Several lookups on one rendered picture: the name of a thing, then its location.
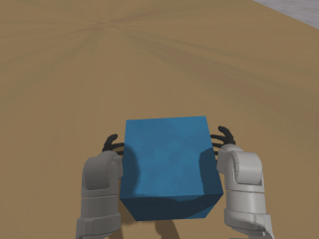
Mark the robot right forearm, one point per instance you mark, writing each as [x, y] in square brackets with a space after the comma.
[245, 210]

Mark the carton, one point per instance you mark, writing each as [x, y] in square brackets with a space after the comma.
[169, 169]

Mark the right robot hand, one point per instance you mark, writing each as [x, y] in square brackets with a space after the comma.
[227, 139]

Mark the robot left forearm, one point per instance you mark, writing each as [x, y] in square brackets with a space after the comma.
[100, 216]

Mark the left robot hand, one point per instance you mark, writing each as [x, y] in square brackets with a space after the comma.
[109, 146]

